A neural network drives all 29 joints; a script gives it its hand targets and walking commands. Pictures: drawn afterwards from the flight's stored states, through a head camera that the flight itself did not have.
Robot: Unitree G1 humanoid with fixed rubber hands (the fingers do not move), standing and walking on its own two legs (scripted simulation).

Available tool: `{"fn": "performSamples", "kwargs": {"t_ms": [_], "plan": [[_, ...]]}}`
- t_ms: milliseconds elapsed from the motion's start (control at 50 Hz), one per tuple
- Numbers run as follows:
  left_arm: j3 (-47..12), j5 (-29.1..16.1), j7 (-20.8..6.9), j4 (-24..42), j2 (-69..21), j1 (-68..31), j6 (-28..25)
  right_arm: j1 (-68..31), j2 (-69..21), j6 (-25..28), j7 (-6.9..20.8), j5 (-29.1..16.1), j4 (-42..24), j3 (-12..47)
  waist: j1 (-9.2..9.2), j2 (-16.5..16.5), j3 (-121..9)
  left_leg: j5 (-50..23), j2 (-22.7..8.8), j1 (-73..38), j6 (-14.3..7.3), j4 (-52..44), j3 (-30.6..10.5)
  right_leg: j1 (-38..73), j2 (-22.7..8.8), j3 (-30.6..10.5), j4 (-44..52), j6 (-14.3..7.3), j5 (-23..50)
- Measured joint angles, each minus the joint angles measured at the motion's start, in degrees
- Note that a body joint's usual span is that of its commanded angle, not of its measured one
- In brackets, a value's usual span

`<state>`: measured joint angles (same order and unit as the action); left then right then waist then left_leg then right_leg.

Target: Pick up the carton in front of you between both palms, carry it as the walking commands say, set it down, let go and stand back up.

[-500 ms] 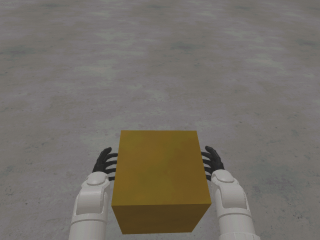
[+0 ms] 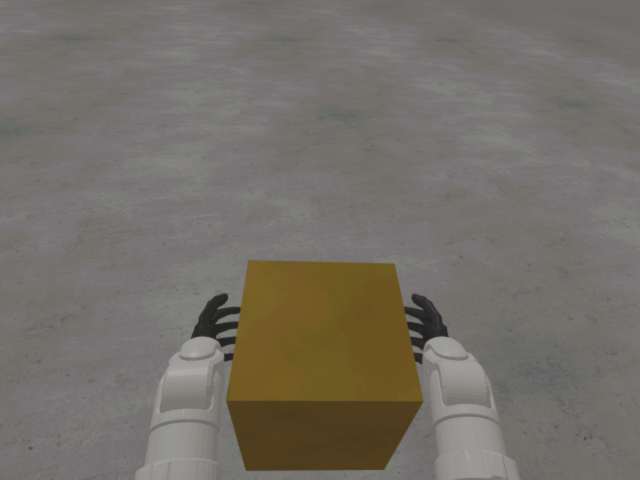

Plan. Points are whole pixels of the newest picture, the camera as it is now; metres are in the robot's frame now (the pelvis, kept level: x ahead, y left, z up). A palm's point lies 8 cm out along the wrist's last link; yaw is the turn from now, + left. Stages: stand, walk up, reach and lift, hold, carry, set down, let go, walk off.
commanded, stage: set down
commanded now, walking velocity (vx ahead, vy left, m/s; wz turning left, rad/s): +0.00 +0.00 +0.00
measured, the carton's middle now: (318, 369) +0.31 +0.00 -0.03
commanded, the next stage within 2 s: none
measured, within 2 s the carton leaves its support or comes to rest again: neither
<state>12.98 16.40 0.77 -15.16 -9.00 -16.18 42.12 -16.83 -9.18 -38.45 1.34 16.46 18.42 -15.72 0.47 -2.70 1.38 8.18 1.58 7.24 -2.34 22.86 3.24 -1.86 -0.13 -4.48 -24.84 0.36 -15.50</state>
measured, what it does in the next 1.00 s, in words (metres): lowers itself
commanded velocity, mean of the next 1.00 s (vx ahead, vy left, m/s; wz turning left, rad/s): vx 0.00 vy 0.00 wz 0.00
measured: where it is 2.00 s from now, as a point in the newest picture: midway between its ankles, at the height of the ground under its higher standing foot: outside the picture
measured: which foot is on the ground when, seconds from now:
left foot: down 0.00-1.00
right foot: down 0.00-1.00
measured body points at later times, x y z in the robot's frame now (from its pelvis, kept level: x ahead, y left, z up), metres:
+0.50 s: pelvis -0.02 -0.03 -0.04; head +0.15 +0.01 +0.37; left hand +0.35 +0.17 -0.12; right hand +0.36 -0.14 -0.11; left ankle +0.06 +0.09 -0.74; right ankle -0.01 -0.14 -0.74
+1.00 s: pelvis -0.06 -0.01 -0.18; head +0.20 +0.04 +0.19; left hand +0.41 +0.19 -0.27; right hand +0.41 -0.12 -0.25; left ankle +0.06 +0.09 -0.74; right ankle -0.01 -0.14 -0.74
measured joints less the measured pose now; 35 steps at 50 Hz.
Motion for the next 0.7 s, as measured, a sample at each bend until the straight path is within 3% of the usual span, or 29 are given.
{"fn": "performSamples", "kwargs": {"t_ms": [160,260,360,440,540,620,700], "plan": [[4.81,1.99,-1.17,-4.98,-1.12,-3.95,-2.91,-3.96,-1.18,1.86,0.57,2.74,3.93,-4.19,0.13,0.04,0.58,0.88,-0.13,1.58,0.05,1.14,0.08,-1.6,0.16,-0.13,-1.09,0.01,-0.79],[11.09,5.56,-3.44,-11.34,-1.33,-10.07,-8.92,-9.42,-3.29,7.52,0.76,6.36,8.78,-11.02,0.72,-0.62,2.86,2.16,-0.54,7.46,0.36,5.43,-0.19,-7.75,0.67,0.16,-6.23,-0.02,-2.6],[13.21,7.85,-5.45,-15.39,0.57,-14.46,-17.45,-12.88,-4.59,15.74,-0.67,7.55,11.11,-13.74,1.25,-1.13,4.72,2.65,-1.27,19.04,0.97,10.76,-1.32,-19.12,1.57,1.34,-11.88,-0.37,-3.67],[12.57,6.01,-5.75,-16.83,3.17,-16.4,-24.92,-14.24,-4.94,23.3,-3.25,4.89,11.87,-12.52,1.4,-0.96,6.08,2.83,-1.97,30.68,1.5,15.62,-2.58,-30.35,2.44,2.63,-16.56,-0.73,-4.11],[9.81,0.5,-5.51,-17.84,7.26,-18.49,-31.5,-15.12,-4.33,30.38,-7.16,-1.28,11.83,-8.49,1.88,-1.02,5.46,3.62,-2.63,46.16,2.01,22.62,-3.83,-45.65,3.43,3.56,-23.56,-1.03,-5.09],[7.05,-3.61,-4.86,-17.69,9.99,-20.47,-33.32,-16.31,-3.41,32.5,-9.37,-5.89,10.67,-5.82,1.87,-0.95,2.32,5.07,-2.69,57.56,2.68,29.1,-5.08,-56.9,4.09,3.93,-29.89,-1.04,-6.52],[6.96,-4.02,-4.5,-19.15,10.95,-24.74,-32.95,-19.54,-2.6,31.85,-10.16,-7.3,10.45,-6.47,1.57,-1.03,-0.75,6.69,-2.75,66.02,2.49,35.46,-5.19,-65.27,4.34,4.11,-36.31,-0.78,-8.35]]}}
